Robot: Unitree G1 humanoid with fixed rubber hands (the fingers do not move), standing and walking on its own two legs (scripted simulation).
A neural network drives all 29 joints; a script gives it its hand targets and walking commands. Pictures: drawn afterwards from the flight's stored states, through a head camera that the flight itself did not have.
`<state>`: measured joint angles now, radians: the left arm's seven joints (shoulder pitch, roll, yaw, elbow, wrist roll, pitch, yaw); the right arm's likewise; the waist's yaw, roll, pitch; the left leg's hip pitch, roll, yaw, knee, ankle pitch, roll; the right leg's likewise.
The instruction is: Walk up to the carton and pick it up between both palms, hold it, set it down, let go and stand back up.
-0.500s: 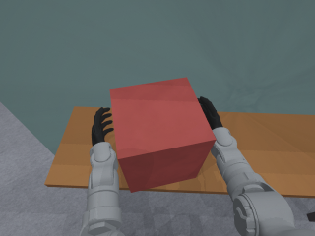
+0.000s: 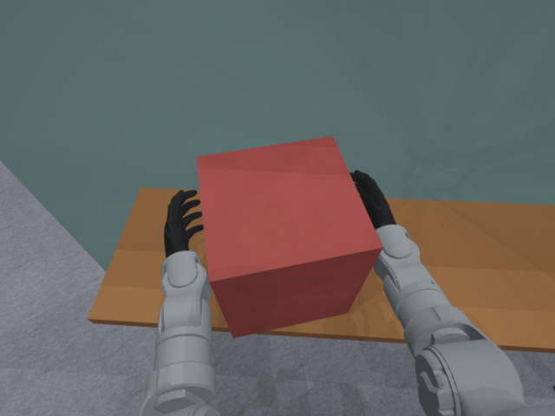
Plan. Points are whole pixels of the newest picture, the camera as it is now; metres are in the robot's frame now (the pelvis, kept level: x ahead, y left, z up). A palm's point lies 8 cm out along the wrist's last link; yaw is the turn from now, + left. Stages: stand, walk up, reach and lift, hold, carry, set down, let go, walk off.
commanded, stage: reach and lift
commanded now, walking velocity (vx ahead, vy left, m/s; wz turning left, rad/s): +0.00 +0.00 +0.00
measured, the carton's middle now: (279, 243) +0.37 +0.06 +0.00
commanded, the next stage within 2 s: none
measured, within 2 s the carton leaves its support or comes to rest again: leaves its support in 0.02 s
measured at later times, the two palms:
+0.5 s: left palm (168, 226) +0.33 +0.21 +0.09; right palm (381, 210) +0.39 -0.08 +0.09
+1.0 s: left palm (160, 196) +0.35 +0.21 +0.14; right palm (390, 192) +0.39 -0.09 +0.13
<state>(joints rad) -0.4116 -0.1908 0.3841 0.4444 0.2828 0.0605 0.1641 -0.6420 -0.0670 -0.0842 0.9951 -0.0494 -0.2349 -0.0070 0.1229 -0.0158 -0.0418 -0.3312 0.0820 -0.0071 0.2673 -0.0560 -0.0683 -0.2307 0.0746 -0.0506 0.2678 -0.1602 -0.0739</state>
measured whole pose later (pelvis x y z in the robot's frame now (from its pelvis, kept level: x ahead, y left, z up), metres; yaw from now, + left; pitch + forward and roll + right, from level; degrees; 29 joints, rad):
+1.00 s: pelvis +0.00 +0.02 +0.00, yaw +1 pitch -2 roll +0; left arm -0.52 -0.09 0.30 0.24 0.26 0.47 0.11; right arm -0.65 -0.07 -0.01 0.73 0.17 0.12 -0.11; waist 0.03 -0.03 -0.02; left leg -0.16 0.04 0.00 0.28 -0.08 -0.04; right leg -0.05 0.04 -0.06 0.26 -0.18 -0.04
